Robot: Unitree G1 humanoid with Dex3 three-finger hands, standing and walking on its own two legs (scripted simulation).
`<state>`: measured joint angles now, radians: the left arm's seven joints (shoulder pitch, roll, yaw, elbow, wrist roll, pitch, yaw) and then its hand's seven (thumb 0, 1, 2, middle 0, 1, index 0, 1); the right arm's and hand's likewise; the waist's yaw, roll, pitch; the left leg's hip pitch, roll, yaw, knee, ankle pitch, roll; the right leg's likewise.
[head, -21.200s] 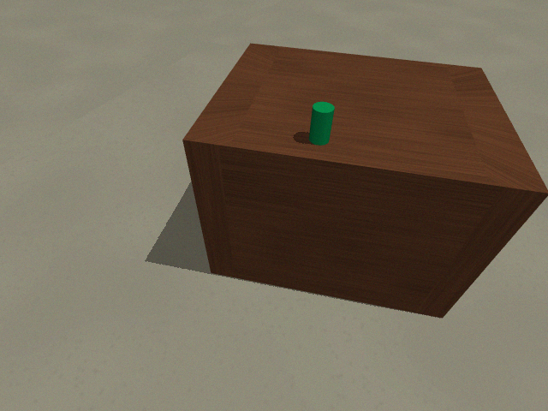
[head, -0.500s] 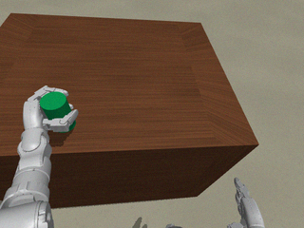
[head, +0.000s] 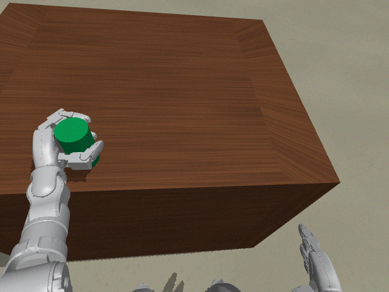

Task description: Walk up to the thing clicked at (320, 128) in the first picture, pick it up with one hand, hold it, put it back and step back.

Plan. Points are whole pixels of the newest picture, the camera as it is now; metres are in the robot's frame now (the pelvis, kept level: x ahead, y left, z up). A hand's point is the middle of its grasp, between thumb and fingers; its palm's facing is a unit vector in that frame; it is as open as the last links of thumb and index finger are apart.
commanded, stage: loosen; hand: left
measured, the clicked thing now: (79, 144) +0.43 +0.21 +0.04
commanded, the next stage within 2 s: open in 0.04 s
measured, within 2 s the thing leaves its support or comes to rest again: neither
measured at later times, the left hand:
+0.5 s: hand (81, 140) +0.44 +0.21 +0.05, palm faces +0.19 -0.98 +0.00, open 13.7 cm
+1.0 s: hand (4, 90) +0.46 +0.30 +0.16, palm faces +0.25 -0.97 -0.04, open 17.3 cm
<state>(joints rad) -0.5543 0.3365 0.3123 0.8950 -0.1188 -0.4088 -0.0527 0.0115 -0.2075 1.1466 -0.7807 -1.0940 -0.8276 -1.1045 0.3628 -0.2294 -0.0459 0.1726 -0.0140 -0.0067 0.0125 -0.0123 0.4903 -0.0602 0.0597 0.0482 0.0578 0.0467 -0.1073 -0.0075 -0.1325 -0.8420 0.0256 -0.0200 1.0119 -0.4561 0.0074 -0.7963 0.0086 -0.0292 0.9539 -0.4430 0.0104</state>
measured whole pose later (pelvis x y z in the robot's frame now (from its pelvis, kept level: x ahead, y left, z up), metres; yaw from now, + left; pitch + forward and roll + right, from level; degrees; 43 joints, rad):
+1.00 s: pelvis +0.01 +0.00 +0.01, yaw +0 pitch +15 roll -2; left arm -0.77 0.66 0.45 1.07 -0.15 -0.22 -0.23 -0.01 -0.53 0.07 -0.06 -0.07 -0.08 -0.06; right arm 0.33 -0.27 -0.04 0.29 0.04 0.03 -0.04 -0.01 0.53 -0.05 0.06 0.05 0.06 0.05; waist -0.10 0.01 -0.15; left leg -0.75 0.03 -0.01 0.92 -0.43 0.01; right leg -0.71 0.01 -0.02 0.87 -0.41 0.01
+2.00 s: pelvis +0.01 -0.02 +0.04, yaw +2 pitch +2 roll +0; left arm 0.59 0.29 0.19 -0.33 -0.08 -0.03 0.04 -0.01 -0.52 0.01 -0.05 -0.04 -0.06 -0.03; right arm 0.34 -0.24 -0.13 0.39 0.05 -0.01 -0.08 -0.01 0.53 -0.05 0.06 0.05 0.06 0.05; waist 0.05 0.06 -0.07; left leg -0.38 0.00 -0.02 0.69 -0.35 -0.01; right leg -0.35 -0.02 -0.03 0.69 -0.37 0.00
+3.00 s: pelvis +0.01 +0.00 +0.05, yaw +0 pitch +3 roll +0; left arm 0.28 0.17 0.00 0.45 -0.01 -0.07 0.05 -0.01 -0.55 0.05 -0.05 -0.05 -0.06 -0.05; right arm 0.25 -0.19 0.01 0.49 0.02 -0.08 -0.07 0.01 -0.84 -0.86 0.20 0.29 0.20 0.29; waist 0.00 -0.02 0.00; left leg -0.36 0.00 0.01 0.63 -0.32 0.01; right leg -0.34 -0.01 -0.01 0.62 -0.33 0.01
